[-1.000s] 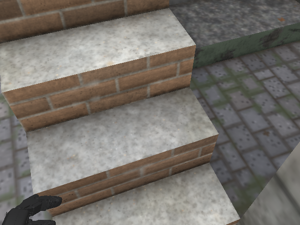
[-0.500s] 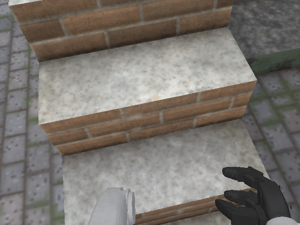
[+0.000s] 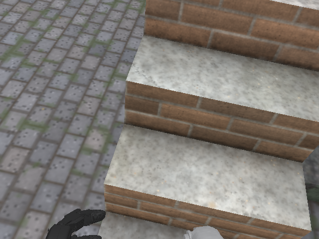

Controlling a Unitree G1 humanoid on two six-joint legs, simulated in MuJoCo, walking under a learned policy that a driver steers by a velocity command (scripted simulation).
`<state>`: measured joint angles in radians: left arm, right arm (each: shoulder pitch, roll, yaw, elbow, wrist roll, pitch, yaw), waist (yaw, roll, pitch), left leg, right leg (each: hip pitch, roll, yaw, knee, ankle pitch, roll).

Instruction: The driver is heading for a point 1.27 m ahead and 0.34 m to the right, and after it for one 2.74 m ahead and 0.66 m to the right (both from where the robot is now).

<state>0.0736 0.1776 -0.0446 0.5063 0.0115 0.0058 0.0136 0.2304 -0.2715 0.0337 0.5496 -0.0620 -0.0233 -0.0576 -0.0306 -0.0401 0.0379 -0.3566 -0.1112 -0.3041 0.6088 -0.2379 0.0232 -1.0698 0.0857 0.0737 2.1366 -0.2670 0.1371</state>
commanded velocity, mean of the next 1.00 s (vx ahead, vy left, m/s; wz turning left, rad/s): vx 0.00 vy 0.00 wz -0.38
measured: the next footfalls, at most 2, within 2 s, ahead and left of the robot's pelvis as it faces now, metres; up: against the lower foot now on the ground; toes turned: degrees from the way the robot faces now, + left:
right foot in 0.20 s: +0.07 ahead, -0.17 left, +0.00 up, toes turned -3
left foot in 0.64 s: +0.11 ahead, +0.04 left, +0.00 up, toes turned -30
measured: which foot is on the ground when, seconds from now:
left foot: down 0.00-0.20, up 0.22-0.62, down 0.64-1.00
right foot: up 0.00-0.18, down 0.20-0.62, up 0.64-1.00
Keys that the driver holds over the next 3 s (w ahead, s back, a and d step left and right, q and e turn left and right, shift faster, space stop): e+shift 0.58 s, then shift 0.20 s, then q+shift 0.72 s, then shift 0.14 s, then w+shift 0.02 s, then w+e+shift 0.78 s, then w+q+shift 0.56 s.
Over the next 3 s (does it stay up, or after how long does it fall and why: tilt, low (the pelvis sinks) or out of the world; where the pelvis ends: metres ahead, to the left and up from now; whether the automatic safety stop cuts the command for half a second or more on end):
stays up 0.27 -0.23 0.20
